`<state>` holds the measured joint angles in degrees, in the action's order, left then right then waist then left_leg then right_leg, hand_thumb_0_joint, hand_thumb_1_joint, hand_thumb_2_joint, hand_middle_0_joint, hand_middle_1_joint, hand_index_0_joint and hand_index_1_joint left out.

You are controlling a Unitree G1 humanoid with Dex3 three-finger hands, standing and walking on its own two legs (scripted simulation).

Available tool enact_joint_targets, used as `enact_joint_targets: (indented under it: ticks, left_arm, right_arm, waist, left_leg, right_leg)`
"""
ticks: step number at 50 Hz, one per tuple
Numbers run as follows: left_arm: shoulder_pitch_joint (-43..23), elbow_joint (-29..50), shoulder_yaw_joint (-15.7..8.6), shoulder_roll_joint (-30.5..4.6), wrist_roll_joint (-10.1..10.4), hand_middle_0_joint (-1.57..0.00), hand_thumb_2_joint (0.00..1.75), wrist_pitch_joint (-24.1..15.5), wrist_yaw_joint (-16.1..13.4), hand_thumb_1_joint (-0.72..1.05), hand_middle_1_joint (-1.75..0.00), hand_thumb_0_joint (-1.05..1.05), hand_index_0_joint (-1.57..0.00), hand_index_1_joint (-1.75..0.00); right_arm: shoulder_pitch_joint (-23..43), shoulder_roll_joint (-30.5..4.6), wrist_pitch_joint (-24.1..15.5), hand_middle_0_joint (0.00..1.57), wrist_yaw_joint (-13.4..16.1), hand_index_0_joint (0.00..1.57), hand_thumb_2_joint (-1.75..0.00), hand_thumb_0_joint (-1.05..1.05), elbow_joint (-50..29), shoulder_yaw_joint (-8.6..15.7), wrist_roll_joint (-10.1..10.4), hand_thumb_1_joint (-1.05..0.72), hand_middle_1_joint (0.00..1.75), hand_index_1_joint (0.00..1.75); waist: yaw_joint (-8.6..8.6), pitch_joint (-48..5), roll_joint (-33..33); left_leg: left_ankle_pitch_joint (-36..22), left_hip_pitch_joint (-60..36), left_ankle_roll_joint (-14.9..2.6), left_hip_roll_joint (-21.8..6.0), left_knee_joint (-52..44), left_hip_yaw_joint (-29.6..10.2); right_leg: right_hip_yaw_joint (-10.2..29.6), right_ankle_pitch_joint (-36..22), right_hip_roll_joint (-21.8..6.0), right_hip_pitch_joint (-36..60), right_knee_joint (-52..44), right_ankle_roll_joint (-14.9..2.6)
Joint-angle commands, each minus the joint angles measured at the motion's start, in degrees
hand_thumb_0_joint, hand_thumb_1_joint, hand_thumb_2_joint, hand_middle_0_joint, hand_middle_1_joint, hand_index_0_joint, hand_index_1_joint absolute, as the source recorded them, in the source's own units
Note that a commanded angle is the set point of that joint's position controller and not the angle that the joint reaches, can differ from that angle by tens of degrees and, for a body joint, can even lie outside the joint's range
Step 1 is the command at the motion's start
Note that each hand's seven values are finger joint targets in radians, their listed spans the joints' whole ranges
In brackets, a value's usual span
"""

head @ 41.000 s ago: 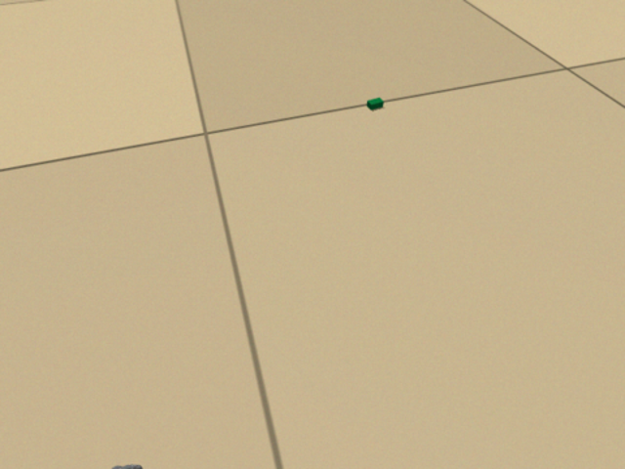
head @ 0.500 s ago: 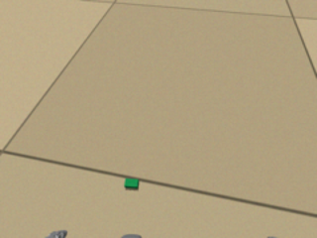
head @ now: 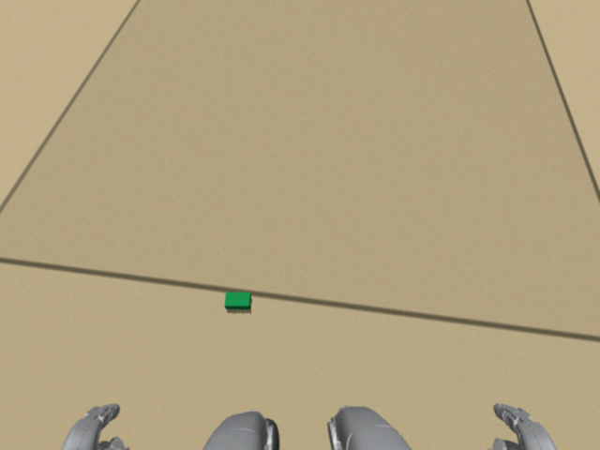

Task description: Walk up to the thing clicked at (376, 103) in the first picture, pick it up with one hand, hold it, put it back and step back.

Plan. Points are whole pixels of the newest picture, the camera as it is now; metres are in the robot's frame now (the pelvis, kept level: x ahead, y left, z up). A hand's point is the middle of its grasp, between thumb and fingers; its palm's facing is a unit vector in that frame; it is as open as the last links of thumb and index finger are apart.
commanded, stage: step back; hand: left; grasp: from above
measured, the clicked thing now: (238, 300) +0.54 +0.21 -0.74
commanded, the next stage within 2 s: none
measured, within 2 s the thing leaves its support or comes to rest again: neither
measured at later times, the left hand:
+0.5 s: hand out of the picture +0.00 +0.24 -0.13, palm faces +0.05 -0.92 -0.40, open 7.3 cm
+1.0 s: hand out of the picture -0.25 +0.22 -0.15, palm faces +0.00 -0.91 -0.42, open 7.3 cm
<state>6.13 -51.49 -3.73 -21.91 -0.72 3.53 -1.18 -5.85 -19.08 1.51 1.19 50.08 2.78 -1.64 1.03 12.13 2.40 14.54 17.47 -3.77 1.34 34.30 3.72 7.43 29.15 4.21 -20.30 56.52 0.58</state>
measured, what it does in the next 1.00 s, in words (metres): walks backwards: right foot, then left foot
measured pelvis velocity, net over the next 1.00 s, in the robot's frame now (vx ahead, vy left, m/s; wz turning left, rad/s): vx -0.30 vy -0.06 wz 0.01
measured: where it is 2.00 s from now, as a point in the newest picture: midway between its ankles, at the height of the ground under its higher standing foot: outside the picture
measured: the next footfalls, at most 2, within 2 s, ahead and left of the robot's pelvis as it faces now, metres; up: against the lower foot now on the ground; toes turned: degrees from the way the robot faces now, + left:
right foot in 0.12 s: -0.01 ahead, -0.13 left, +0.00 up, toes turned +1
left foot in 0.52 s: -0.13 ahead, +0.10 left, +0.00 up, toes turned +2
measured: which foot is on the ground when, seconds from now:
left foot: down 0.00-0.16, up 0.18-0.50, down 0.52-0.96, up 0.98-1.00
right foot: up 0.00-0.10, down 0.12-0.56, up 0.58-0.90, down 0.92-1.00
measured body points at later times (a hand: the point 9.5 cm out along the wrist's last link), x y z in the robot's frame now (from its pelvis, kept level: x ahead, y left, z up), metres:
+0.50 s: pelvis -0.13 -0.02 +0.00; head -0.06 -0.02 +0.44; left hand -0.01 +0.29 -0.11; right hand -0.03 -0.34 -0.13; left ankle -0.17 +0.10 -0.71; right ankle -0.05 -0.13 -0.73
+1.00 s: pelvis -0.30 -0.06 -0.01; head -0.26 -0.07 +0.43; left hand -0.25 +0.27 -0.12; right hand -0.15 -0.37 -0.13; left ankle -0.18 +0.09 -0.71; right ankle -0.31 -0.17 -0.73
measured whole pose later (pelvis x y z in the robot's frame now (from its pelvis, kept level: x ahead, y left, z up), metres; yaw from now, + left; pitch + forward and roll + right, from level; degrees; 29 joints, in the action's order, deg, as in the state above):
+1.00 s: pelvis -0.30 -0.06 -0.01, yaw +1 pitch -4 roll -1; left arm 12.8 -50.4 -4.0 -20.5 -2.1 2.2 0.4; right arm -4.1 -23.4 3.8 0.9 47.5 3.5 -0.9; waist -0.8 10.7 -4.4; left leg 19.6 27.4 0.1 -2.1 44.2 -4.8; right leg 1.1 22.3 2.7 -13.2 39.7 -0.9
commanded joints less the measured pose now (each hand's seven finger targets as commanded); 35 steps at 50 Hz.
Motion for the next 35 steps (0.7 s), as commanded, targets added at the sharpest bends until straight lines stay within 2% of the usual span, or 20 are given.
enact_joint_targets:
  ticks: [1, 3, 5, 6, 7, 8, 9, 13, 18, 21, 22, 23, 25, 26, 27, 28, 29, 30, 33, 35]
  left_arm:
    - [2.6, 4.6, -3.4, -10.3, -0.2, -0.2, 0.9, -1.7, -0.4, 0.9, -0.3, 0.0, -0.2, -0.3]
    - [5.6, 3.7, -3.7, -9.9, -0.4, -0.2, 0.9, -1.8, 0.1, 0.9, -0.3, 0.0, -0.2, -0.3]
    - [10.6, 2.0, -4.0, -9.4, -0.6, -0.2, 0.9, -2.3, 0.3, 0.9, -0.3, 0.0, -0.2, -0.3]
    - [10.6, 2.0, -4.5, -10.9, -1.1, -0.2, 0.9, -2.6, 0.3, 0.9, -0.3, 0.0, -0.2, -0.3]
    - [8.5, 3.5, -5.2, -14.3, -1.5, -0.2, 0.9, -3.0, 0.3, 0.9, -0.3, 0.0, -0.2, -0.3]
    - [4.7, 5.5, -5.9, -18.1, -0.9, -0.2, 0.9, -2.8, 0.5, 0.9, -0.3, 0.0, -0.2, -0.3]
    - [1.3, 7.9, -5.9, -19.4, -1.7, -0.2, 0.9, -3.0, 0.2, 0.9, -0.3, 0.0, -0.2, -0.3]
    - [-4.1, 9.8, -4.7, -11.9, -1.2, -0.2, 0.9, -3.2, -0.5, 0.9, -0.3, 0.0, -0.2, -0.3]
    - [4.9, 9.8, -4.3, -10.3, -1.4, -0.2, 0.9, -2.9, -1.0, 0.9, -0.3, 0.0, -0.2, -0.3]
    - [5.9, 10.5, -4.6, -11.7, -1.2, -0.2, 0.9, -2.4, -1.1, 0.9, -0.3, 0.0, -0.2, -0.3]
    - [4.4, 11.1, -4.6, -11.9, -1.1, -0.2, 0.9, -2.2, -1.1, 0.9, -0.3, 0.0, -0.2, -0.3]
    - [4.0, 11.2, -4.4, -12.4, -0.9, -0.2, 0.9, -1.9, -0.9, 0.9, -0.3, 0.0, -0.2, -0.3]
    - [1.2, 12.1, -4.3, -13.4, -0.2, -0.2, 0.9, -1.4, -0.4, 0.9, -0.3, 0.0, -0.2, -0.3]
    - [0.6, 12.5, -4.0, -13.1, -0.1, -0.2, 0.9, -1.1, -0.2, 0.9, -0.3, 0.0, -0.2, -0.3]
    - [0.4, 13.0, -3.6, -11.6, 0.1, -0.2, 0.9, -1.0, 0.0, 0.9, -0.3, 0.0, -0.2, -0.3]
    - [0.1, 13.4, -3.2, -9.7, 0.3, -0.2, 0.9, -1.1, -0.2, 0.9, -0.3, 0.0, -0.2, -0.3]
    - [-3.9, 13.2, -4.5, -11.7, -0.2, -0.2, 0.9, -1.0, -0.8, 0.9, -0.3, 0.0, -0.2, -0.3]
    - [-3.2, 12.2, -4.8, -12.5, -0.8, -0.2, 0.9, -1.0, -0.9, 0.9, -0.3, 0.0, -0.2, -0.3]
    - [4.2, 8.9, -4.6, -10.8, 0.6, -0.2, 0.9, -0.7, -0.3, 0.9, -0.3, 0.0, -0.2, -0.3]
    - [6.9, 7.5, -4.9, -10.9, 0.3, -0.2, 0.9, -0.9, 0.0, 0.9, -0.3, 0.0, -0.2, -0.3]
  right_arm:
    - [-1.9, -16.5, -0.8, 0.2, 0.8, 0.2, -0.9, 0.0, -4.2, 4.3, 0.2, -0.9, 0.3, 0.3]
    - [0.1, -17.3, -0.5, 0.2, 0.6, 0.2, -0.9, 0.0, -4.9, 4.3, 0.3, -0.9, 0.3, 0.3]
    - [3.2, -17.0, 0.0, 0.2, 0.3, 0.2, -0.9, 0.0, -5.3, 4.1, 0.9, -0.9, 0.3, 0.3]
    - [2.8, -15.4, 0.2, 0.2, 0.1, 0.2, -0.9, 0.0, -4.9, 3.5, 1.4, -0.9, 0.3, 0.3]
    - [2.4, -13.5, 0.1, 0.2, 0.0, 0.2, -0.9, 0.0, -5.5, 2.8, 1.9, -0.9, 0.3, 0.3]
    - [2.0, -12.8, 0.4, 0.2, 0.4, 0.2, -0.9, 0.0, -5.3, 2.9, 1.7, -0.9, 0.3, 0.3]
    - [1.0, -14.1, 0.7, 0.2, 0.8, 0.2, -0.9, 0.0, -4.3, 3.6, 1.3, -0.9, 0.3, 0.3]
    - [-4.6, -13.6, 0.2, 0.2, 0.4, 0.2, -0.9, 0.0, -1.5, 2.7, 2.1, -0.9, 0.3, 0.3]
    - [-2.7, -12.8, -0.6, 0.2, 1.1, 0.2, -0.9, 0.0, -3.6, 1.7, 1.5, -0.9, 0.3, 0.3]
    - [-4.2, -12.4, -0.9, 0.2, 1.0, 0.2, -0.9, 0.0, -4.2, 1.9, 1.3, -0.9, 0.3, 0.3]
    - [-6.2, -12.3, -1.0, 0.2, 1.0, 0.2, -0.9, 0.0, -3.7, 1.9, 1.1, -0.9, 0.3, 0.3]
    - [-6.8, -13.0, -0.9, 0.2, 0.8, 0.2, -0.9, 0.0, -3.0, 2.4, 0.9, -0.9, 0.3, 0.3]
    - [-10.9, -13.1, -1.0, 0.2, 0.5, 0.2, -0.9, 0.0, -1.1, 3.0, 0.6, -0.9, 0.3, 0.3]
    - [-11.6, -13.8, -1.0, 0.2, 0.4, 0.2, -0.9, 0.0, -0.8, 3.4, 0.4, -0.9, 0.3, 0.3]
    - [-11.1, -16.8, -1.0, 0.2, 0.3, 0.2, -0.9, 0.0, -1.4, 4.3, -0.3, -0.9, 0.3, 0.3]
    - [-7.9, -21.5, -0.9, 0.2, -0.1, 0.2, -0.9, 0.0, -2.8, 5.1, -0.9, -0.9, 0.3, 0.3]
    - [-5.4, -24.8, -0.8, 0.2, -0.4, 0.2, -0.9, 0.0, -3.8, 5.6, -0.8, -0.9, 0.3, 0.3]
    - [-2.8, -23.3, -1.2, 0.2, 0.0, 0.2, -0.9, 0.0, -4.2, 5.2, -1.0, -0.9, 0.3, 0.3]
    - [3.2, -16.9, -1.5, 0.2, 0.4, 0.2, -0.9, 0.0, -6.0, 3.2, -1.1, -0.9, 0.3, 0.3]
    - [2.1, -15.7, -1.6, 0.2, 0.3, 0.2, -0.9, 0.0, -5.8, 3.1, -0.5, -0.9, 0.3, 0.3]
  waist:
    - [0.93, -15.4, -9.4]
    - [-0.58, -16.1, -10.4]
    - [-3.47, -16.9, -8.4]
    - [-3.09, -16.6, -3.9]
    - [-2.23, -14.5, 6.2]
    - [-2.99, -11.3, 11.7]
    - [-3.08, -8.8, 12.0]
    - [0.97, -9.2, 4.3]
    - [-4.4, -14.4, 5.3]
    - [-4.77, -16.8, 7.8]
    - [-3.47, -17.7, 8.8]
    - [-3.43, -17.6, 8.4]
    - [-0.48, -18.8, 6.2]
    - [0.23, -18.2, 3.9]
    - [0.35, -17.5, -3.3]
    - [0.15, -15.0, -14.1]
    - [3.06, -12.3, -18.5]
    - [1.87, -9.6, -14.9]
    - [-3.6, -9.1, -9.7]
    - [-3.74, -10.3, -9.5]
  left_leg:
    - [-24.9, -13.8, -10.38, -17.7, -7.2, -18.3]
    - [-18.1, -8.8, -8.84, -17.5, -7.1, -17.9]
    - [-11.8, -3.0, -4.87, -14.3, -3.1, -14.1]
    - [-6.8, 1.3, -1.69, -10.5, 0.6, -12.0]
    - [3.8, 9.6, 1.98, -2.4, 9.3, -7.9]
    - [19.4, 11.1, 4.11, 4.8, 21.7, -6.4]
    - [21.8, 7.0, 4.75, 3.8, 31.3, -11.2]
    - [12.3, 9.9, 4.28, 7.3, 35.3, -13.8]
    - [15.3, 15.2, 5.83, 4.0, 23.2, -11.3]
    - [16.2, 10.0, 5.43, 1.1, 12.6, -8.5]
    - [14.6, 7.3, 4.71, -0.6, 7.1, -8.0]
    - [12.7, 3.9, 4.36, 0.4, 4.7, -5.9]
    - [1.7, -3.5, 3.55, 1.0, -6.1, -3.0]
    - [-4.7, -6.7, 2.73, -0.2, -9.2, -4.8]
    - [-6.5, -8.6, -0.46, -7.3, -9.8, -15.3]
    - [-10.5, -9.3, -6.04, -17.5, -14.2, -28.5]
    - [-10.5, 3.2, -13.54, -24.3, -18.1, -35.5]
    - [-10.2, 6.8, -14.51, -24.5, -17.9, -35.8]
    - [-18.4, 1.4, -8.68, -15.7, -13.4, -18.6]
    - [-17.8, -2.9, -8.38, -14.2, -11.7, -16.5]
  right_leg:
    - [-2.7, -0.3, -3.0, -1.7, -8.4, -0.23]
    - [-4.1, -3.4, -3.9, 3.6, -15.4, -1.38]
    - [-5.3, -14.9, -4.2, 11.6, -28.6, -3.09]
    - [0.4, -18.2, -7.0, 13.9, -32.3, -4.12]
    - [13.9, -22.2, -15.4, 14.3, -35.1, -7.96]
    - [21.6, -21.7, -24.4, 5.9, -39.1, -16.4]
    - [26.5, -22.6, -28.6, -3.7, -40.3, -19.93]
    - [5.1, -35.0, -15.8, 4.2, -34.2, -11.1]
    - [4.8, -44.2, -17.3, 23.3, -29.2, -13.07]
    - [5.5, -48.0, -19.4, 24.2, -26.9, -13.88]
    - [5.2, -47.4, -19.4, 23.3, -25.8, -13.19]
    - [4.1, -45.6, -18.3, 20.1, -25.3, -12.36]
    - [2.4, -38.4, -16.7, 15.1, -22.7, -9.93]
    - [2.0, -32.3, -15.6, 10.2, -22.3, -7.96]
    - [0.1, -21.5, -11.6, 2.4, -18.2, -5.15]
    - [-5.3, -4.5, -2.4, -7.4, -9.3, -2.47]
    - [-1.5, 9.0, 0.8, -3.4, 4.3, -1.31]
    - [2.6, 8.4, 0.7, -2.8, 12.1, -1.43]
    - [3.7, 0.2, 2.4, -7.4, 18.4, -2.25]
    - [2.1, -1.7, 2.4, -7.3, 17.8, -0.76]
